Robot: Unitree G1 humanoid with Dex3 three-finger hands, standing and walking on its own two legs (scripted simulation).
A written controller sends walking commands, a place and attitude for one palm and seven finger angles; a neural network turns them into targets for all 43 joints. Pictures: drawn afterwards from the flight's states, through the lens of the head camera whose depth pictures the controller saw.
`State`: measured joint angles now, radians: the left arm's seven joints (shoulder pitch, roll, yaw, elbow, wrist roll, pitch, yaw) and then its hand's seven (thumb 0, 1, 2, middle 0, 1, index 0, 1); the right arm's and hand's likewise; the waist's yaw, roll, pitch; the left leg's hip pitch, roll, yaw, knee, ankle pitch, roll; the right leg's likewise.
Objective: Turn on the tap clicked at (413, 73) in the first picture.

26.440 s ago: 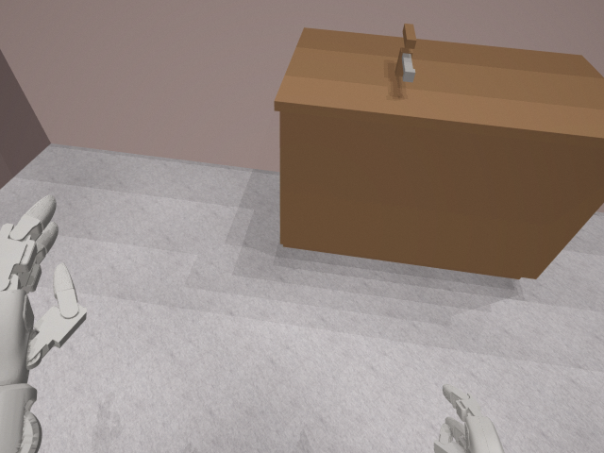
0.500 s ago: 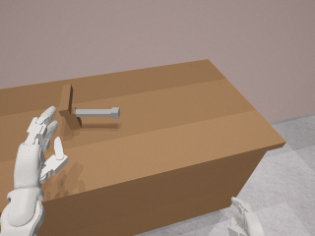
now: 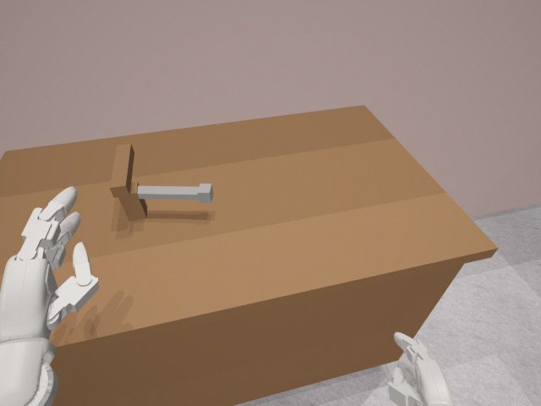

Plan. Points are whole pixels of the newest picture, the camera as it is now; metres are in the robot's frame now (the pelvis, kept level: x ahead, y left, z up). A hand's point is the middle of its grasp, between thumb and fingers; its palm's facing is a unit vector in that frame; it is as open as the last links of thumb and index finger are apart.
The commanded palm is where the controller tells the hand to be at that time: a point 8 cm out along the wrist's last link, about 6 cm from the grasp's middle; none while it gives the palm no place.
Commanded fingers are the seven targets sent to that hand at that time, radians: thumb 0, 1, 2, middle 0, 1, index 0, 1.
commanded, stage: step back with the hand held close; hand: left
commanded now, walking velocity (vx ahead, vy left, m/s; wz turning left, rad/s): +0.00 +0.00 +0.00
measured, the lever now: (205, 193) +0.48 +0.20 +0.04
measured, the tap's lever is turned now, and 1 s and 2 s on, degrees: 75 75 75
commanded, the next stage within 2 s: stop stepping back and stand still in 1.50 s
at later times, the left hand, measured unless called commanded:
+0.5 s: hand (67, 303) +0.17 +0.25 +0.15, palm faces +0.33 -0.84 -0.44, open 7.5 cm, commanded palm +0.12 +0.29 +0.17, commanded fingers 0.00 0.90 0.90 -0.20 -0.30 -0.20 -0.30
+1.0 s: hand (38, 327) +0.14 +0.26 +0.16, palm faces +0.38 -0.82 -0.42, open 7.5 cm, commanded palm +0.08 +0.30 +0.17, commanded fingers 0.00 0.90 0.90 -0.20 -0.30 -0.20 -0.30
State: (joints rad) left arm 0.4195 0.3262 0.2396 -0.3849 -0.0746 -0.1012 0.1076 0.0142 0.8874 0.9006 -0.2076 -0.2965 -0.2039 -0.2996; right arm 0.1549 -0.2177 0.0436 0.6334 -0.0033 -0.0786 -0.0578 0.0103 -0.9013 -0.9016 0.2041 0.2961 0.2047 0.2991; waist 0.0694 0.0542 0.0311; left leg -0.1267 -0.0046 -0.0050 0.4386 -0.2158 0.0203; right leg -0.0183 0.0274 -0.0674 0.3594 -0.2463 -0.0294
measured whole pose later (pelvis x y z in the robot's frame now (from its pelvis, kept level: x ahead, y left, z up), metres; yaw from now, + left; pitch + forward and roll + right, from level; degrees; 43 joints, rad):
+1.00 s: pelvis -0.07 +0.02 -0.01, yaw +1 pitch +1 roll -2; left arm 0.49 0.41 0.38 -0.56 -0.05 -0.20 0.15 0.01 0.88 0.90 -0.21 -0.30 -0.21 -0.30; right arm 0.18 -0.20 0.03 0.57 -0.01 -0.09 -0.08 0.01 -0.90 -0.90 0.20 0.30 0.21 0.30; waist 0.00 0.00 0.04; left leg -0.44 -0.02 -0.01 0.55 -0.13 0.05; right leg -0.34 0.04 -0.01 0.54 -0.22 0.00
